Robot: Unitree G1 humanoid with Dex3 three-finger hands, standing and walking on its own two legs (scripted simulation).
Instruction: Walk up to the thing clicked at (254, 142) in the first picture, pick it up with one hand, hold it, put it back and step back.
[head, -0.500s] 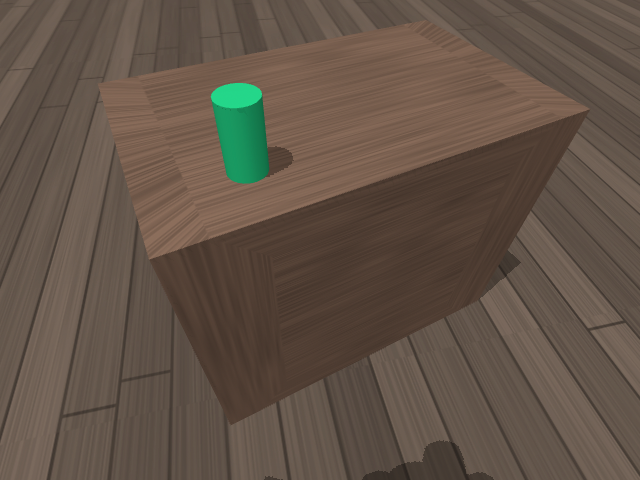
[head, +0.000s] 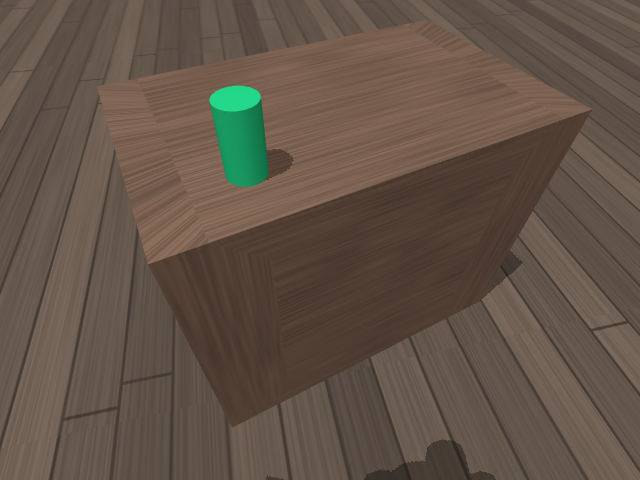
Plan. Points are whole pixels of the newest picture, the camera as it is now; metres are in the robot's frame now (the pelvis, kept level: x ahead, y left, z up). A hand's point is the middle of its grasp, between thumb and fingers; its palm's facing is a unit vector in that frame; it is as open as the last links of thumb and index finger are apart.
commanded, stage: stand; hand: right
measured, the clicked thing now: (241, 138) +0.62 +0.15 +0.09
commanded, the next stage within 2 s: walk up in 0.62 s
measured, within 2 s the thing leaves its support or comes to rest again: neither
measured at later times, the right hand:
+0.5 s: hand out of the picture +0.07 -0.25 -0.16, palm faces -0.02 +0.94 -0.34, open 7.4 cm
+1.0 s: hand out of the picture +0.15 -0.18 -0.16, palm faces -0.20 +0.89 -0.41, open 7.4 cm
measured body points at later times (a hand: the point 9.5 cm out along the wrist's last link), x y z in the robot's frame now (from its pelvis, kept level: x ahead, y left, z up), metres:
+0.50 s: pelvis +0.00 +0.00 +0.00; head +0.01 +0.00 +0.45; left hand +0.08 +0.30 -0.13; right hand +0.07 -0.30 -0.13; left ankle +0.00 +0.12 -0.75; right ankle +0.00 -0.12 -0.75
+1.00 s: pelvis +0.03 +0.11 -0.04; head +0.05 +0.13 +0.41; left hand +0.02 +0.48 -0.15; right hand +0.16 -0.22 -0.13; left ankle +0.07 +0.26 -0.75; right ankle +0.00 -0.11 -0.74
